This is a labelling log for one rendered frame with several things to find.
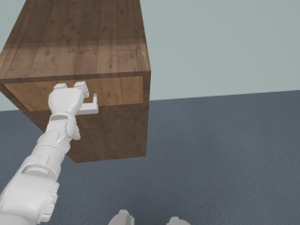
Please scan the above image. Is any cabinet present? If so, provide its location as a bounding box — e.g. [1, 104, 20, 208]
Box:
[0, 0, 151, 163]

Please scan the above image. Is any left robot upper arm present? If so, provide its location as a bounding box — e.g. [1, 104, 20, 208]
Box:
[0, 173, 60, 225]

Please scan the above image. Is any robot left thigh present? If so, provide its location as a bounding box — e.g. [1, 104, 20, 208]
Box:
[108, 214, 135, 225]

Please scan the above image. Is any left robot hand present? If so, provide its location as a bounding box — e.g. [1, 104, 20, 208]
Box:
[48, 81, 89, 141]

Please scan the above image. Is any drawer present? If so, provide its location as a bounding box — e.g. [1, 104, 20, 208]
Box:
[4, 76, 143, 112]

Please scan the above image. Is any robot left forearm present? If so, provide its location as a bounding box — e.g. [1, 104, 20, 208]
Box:
[0, 112, 76, 210]

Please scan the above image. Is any handle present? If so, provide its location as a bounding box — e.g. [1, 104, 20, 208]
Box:
[77, 93, 98, 115]

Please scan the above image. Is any robot left shin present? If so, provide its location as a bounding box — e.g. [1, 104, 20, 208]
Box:
[118, 209, 129, 215]

